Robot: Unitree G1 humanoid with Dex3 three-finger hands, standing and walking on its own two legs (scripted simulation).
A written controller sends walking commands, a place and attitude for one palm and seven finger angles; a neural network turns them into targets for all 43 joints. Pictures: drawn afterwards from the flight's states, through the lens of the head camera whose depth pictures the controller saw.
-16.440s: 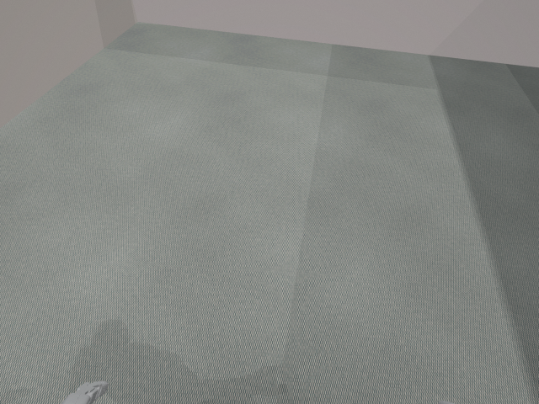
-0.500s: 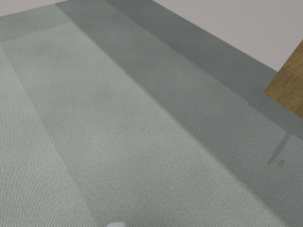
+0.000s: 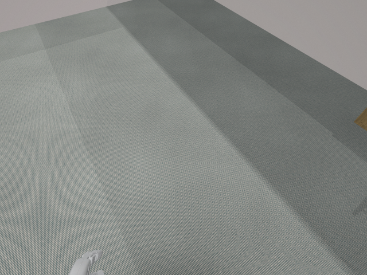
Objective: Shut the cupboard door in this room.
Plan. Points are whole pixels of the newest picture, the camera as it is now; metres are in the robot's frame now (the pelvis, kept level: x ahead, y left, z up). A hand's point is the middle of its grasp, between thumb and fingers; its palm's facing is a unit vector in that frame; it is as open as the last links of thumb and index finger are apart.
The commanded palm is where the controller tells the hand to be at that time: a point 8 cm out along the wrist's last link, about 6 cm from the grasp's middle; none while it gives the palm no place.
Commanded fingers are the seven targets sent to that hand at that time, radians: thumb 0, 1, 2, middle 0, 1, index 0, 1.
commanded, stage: turn or walk to find it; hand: left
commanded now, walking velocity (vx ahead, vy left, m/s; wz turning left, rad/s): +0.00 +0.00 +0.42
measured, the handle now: out of the picture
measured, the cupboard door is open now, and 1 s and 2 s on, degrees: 96 96 96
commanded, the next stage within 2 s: stand and wait in 2.00 s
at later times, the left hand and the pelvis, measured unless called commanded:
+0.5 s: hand out of the picture -0.07 +0.17 -0.17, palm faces +0.30 -0.92 -0.26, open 7.4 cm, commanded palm none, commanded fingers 0.00 0.90 0.90 -0.20 -0.30 -0.20 -0.30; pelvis -0.02 -0.03 +0.00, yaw +15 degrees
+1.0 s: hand out of the picture -0.01 +0.20 -0.15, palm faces +0.42 -0.86 -0.28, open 7.4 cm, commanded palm none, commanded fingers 0.00 0.90 0.90 -0.20 -0.30 -0.20 -0.30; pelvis -0.03 -0.04 -0.01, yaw +25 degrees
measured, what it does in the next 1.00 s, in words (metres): steps on the spot, turning left: right foot, then left foot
